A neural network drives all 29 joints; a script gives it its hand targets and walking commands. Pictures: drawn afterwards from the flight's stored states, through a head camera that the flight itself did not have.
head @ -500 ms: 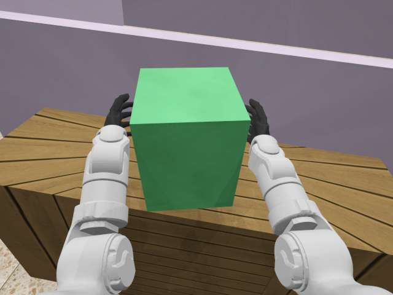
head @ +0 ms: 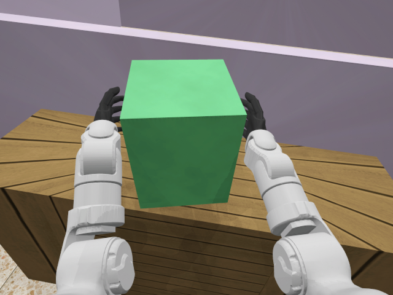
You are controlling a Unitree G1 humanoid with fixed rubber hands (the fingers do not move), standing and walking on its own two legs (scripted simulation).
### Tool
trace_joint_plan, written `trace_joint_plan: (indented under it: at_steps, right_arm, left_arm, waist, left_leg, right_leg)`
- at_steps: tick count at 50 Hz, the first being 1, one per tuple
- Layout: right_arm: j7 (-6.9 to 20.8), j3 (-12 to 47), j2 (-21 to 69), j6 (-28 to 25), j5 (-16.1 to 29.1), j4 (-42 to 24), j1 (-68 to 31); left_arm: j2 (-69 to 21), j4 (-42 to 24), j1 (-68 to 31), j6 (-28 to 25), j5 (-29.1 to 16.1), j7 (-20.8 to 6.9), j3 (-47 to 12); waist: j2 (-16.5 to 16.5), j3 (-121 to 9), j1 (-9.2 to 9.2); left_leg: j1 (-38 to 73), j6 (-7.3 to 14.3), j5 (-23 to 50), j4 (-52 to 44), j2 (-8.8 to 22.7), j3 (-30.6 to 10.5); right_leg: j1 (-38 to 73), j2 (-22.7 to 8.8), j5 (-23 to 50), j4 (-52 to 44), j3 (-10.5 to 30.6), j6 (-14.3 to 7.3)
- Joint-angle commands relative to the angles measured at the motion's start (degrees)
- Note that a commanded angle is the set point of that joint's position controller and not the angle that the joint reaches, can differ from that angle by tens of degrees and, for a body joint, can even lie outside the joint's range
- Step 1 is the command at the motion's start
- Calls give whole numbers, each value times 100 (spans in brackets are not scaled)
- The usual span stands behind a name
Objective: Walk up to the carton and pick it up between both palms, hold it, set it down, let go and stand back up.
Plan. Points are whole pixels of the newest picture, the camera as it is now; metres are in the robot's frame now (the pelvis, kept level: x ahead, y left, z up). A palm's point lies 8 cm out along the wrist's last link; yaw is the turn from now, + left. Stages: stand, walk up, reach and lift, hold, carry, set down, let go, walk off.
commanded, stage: reach and lift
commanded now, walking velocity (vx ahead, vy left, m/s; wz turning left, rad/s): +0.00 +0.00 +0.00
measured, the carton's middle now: (181, 134) +0.44 -0.01 +0.16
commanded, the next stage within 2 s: hold in 0.68 s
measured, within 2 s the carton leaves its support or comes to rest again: neither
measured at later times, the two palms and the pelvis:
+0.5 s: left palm (104, 120) +0.39 +0.14 +0.23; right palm (255, 124) +0.38 -0.15 +0.22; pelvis +0.01 +0.00 +0.00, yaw +0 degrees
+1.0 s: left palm (89, 118) +0.36 +0.16 +0.25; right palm (254, 112) +0.37 -0.13 +0.26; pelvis +0.00 +0.00 +0.00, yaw -1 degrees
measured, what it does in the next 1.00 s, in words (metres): stands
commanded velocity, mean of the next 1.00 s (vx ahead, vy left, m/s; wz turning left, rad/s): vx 0.00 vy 0.00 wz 0.00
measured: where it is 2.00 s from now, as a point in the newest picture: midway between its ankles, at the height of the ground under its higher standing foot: outside the picture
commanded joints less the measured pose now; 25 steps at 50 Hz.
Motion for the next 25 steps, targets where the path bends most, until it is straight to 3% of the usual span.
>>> trace_joint_plan:
  at_steps: [1,25]
  right_arm:
    - [707,1659,2831,-354,459,-1652,-4503]
    - [582,1900,2771,23,840,-1943,-4545]
  left_arm:
    - [-2950,-638,-3941,-354,-910,-928,-2255]
    - [-2927,-1049,-4076,-94,-1042,-976,-2422]
  waist:
    - [508,-2531,-58]
    - [591,-2540,-129]
  left_leg:
    - [329,-110,946,-228,-263,235]
    - [422,-228,1283,-144,-248,200]
  right_leg:
    - [770,289,673,-50,-63,294]
    - [796,343,864,-29,-43,300]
